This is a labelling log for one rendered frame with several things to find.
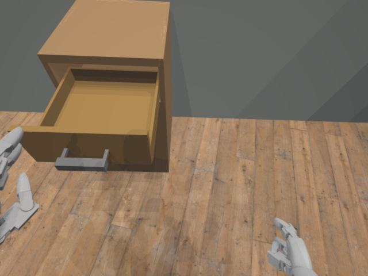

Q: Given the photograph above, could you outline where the robot left hand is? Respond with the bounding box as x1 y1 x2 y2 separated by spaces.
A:
0 126 39 245

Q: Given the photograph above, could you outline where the cabinet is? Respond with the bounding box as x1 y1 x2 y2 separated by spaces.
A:
37 0 172 173

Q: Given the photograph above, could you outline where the robot right hand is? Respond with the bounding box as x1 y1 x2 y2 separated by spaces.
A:
268 217 313 276

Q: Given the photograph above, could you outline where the handle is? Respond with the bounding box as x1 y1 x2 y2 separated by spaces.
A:
54 148 109 172

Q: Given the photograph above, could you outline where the drawer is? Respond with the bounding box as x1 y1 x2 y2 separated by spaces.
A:
7 67 160 165

